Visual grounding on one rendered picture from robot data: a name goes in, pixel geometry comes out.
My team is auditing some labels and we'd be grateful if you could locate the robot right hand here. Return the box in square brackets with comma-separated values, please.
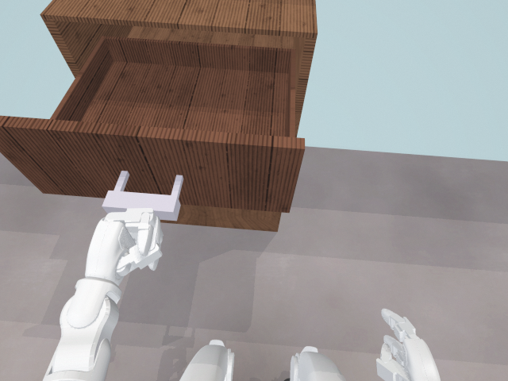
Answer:
[376, 309, 441, 381]

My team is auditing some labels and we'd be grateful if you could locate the left robot forearm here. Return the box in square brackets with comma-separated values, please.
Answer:
[43, 277, 122, 381]

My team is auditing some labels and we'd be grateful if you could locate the robot left shin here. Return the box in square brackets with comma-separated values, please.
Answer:
[209, 340, 225, 347]

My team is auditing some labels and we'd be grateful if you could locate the cabinet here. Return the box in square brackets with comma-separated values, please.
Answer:
[40, 0, 318, 232]

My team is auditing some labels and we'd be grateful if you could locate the drawer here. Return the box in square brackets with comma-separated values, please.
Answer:
[0, 36, 305, 213]

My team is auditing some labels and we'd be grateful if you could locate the robot shin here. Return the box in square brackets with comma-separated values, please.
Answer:
[300, 346, 318, 354]
[209, 340, 225, 347]

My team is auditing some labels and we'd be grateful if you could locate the robot right shin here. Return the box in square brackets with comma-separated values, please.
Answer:
[300, 346, 318, 354]

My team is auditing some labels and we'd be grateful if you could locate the handle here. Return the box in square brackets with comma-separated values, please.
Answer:
[102, 171, 183, 221]

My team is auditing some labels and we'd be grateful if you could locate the robot left hand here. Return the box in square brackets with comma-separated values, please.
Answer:
[85, 208, 163, 286]

